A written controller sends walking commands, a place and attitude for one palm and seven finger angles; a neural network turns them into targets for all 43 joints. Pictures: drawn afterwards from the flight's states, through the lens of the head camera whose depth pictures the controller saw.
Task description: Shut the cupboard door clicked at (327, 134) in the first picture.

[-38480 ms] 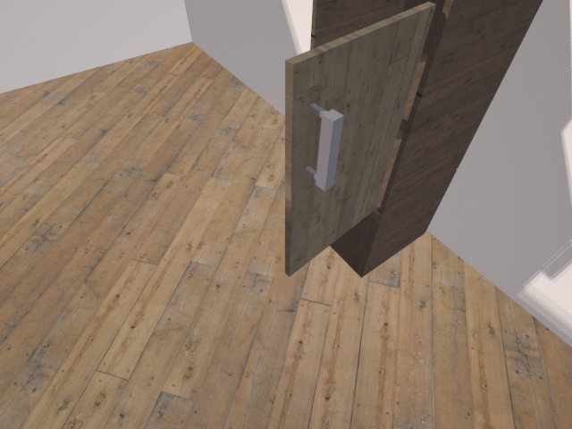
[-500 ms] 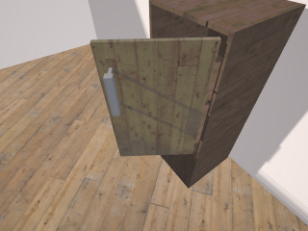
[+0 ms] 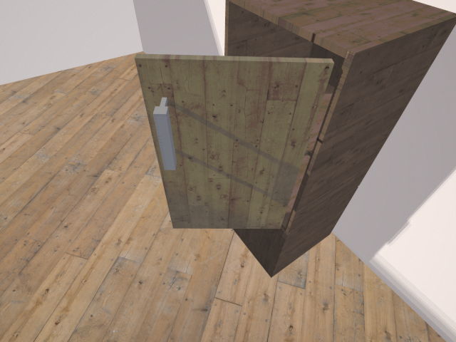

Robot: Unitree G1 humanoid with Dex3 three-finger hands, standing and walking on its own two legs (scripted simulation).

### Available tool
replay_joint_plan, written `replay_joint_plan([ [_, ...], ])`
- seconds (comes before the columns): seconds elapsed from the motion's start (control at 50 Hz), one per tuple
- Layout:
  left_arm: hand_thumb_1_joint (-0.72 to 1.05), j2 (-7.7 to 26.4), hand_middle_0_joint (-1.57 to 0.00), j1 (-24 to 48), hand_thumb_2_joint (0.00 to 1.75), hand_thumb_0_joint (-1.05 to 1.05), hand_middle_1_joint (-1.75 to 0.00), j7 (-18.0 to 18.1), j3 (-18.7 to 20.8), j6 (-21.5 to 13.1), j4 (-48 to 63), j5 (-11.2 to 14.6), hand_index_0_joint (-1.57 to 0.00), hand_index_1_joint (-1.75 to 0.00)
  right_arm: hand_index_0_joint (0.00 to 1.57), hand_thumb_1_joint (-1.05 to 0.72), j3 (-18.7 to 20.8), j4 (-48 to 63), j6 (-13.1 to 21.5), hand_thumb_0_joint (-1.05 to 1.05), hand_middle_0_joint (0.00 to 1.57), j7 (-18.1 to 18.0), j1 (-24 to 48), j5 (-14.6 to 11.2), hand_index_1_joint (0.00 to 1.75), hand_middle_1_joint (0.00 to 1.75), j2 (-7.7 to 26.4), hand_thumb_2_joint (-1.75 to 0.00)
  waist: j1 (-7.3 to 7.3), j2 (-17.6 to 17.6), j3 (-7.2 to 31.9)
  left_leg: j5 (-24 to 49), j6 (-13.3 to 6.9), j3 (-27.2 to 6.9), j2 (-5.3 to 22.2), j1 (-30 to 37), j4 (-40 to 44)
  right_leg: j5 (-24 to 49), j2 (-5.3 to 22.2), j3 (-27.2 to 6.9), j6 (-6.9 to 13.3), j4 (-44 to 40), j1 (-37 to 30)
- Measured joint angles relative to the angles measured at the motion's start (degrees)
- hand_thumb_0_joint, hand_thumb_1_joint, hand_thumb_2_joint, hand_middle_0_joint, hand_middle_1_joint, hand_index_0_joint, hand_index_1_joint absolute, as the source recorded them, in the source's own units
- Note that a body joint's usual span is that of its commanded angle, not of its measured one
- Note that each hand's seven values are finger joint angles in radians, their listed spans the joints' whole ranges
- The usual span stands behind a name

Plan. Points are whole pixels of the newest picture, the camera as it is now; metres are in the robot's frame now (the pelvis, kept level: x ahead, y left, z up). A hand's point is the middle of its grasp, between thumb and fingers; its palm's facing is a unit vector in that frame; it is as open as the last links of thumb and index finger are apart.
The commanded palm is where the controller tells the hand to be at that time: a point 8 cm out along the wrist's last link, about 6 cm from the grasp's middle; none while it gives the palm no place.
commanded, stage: look again from close up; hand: left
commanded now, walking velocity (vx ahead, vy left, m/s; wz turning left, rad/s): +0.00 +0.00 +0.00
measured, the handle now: (167, 134) +0.50 +0.17 +0.09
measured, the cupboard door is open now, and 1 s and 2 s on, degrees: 56 56 56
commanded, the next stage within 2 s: shuffle to correct the standing spot in 0.16 s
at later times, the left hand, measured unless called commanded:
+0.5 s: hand out of the picture +0.02 +0.16 -0.18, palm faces +0.01 -0.98 -0.18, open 7.4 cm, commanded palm none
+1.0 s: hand out of the picture +0.04 +0.11 -0.19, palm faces +0.09 -0.99 -0.14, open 7.4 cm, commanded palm none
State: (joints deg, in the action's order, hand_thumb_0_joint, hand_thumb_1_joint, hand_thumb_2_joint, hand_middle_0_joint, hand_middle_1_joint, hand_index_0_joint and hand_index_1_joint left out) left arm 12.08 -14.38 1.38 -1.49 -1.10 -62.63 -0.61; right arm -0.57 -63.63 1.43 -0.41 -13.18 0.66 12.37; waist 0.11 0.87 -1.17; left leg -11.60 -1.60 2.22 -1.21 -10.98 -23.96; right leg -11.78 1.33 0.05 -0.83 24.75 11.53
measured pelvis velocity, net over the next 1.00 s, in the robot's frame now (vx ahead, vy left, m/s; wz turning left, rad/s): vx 0.07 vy -0.04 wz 0.02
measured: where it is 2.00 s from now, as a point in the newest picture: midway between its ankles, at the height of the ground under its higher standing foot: outside the picture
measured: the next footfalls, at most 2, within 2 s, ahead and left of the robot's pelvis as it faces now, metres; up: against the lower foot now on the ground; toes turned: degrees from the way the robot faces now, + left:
none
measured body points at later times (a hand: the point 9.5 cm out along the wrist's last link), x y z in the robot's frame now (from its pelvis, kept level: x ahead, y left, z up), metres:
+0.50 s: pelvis +0.03 -0.01 +0.00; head +0.03 +0.00 +0.45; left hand +0.02 +0.22 -0.17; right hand +0.03 -0.23 -0.16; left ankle +0.02 +0.10 -0.74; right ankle +0.02 -0.13 -0.74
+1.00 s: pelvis +0.07 -0.04 -0.01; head +0.09 -0.02 +0.44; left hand +0.04 +0.16 -0.17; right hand +0.11 -0.26 -0.16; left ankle +0.03 +0.08 -0.74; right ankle +0.02 -0.13 -0.74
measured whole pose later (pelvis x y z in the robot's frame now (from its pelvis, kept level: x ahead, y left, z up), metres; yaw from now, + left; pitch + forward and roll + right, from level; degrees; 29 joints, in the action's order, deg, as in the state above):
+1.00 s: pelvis +0.07 -0.04 -0.01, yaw +1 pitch +0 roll +1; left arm 5.8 -19.2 3.3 0.1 -0.4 -62.0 -1.1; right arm 1.4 -63.0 0.7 -3.5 -12.4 0.3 7.8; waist -1.1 2.4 -2.1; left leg -17.0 0.4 4.4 1.3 -10.4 -30.1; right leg -19.4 -0.5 2.3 1.8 29.5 8.7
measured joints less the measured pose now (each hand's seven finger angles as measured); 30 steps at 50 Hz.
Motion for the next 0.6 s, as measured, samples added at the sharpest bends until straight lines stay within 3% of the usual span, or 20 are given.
replay_joint_plan([
  [0.32,0.91,-0.91,-0.2,0.16,0.9,0.01,-0.29,0.43,0.15,-0.01,-0.16,0.06,-0.2,-0.3,0.2,-0.91,-0.29,-1.34,0.01,0.0,0.2,-0.27,0.84,0.0,0.3,0.3,-2.08,-0.89,-0.13,0.11,-0.08,-0.46,0.13,-0.15,0.1,1.32,0.85,-0.33,-0.11,0.14,-0.02,-1.14,-1.48],
  [0.6,0.91,-3.16,-0.2,-6.22,0.9,0.01,-0.29,-0.32,1.65,0.74,-0.89,-0.76,-0.19,-0.3,0.2,-0.91,0.94,-2.31,-0.53,0.0,0.2,-1.05,-4.88,0.46,0.3,0.3,-5.07,-0.89,-0.11,0.67,0.86,-5.35,1.22,-1.51,0.7,0.65,-3.51,-6.45,-0.64,1.5,1.46,4.71,-0.52],
])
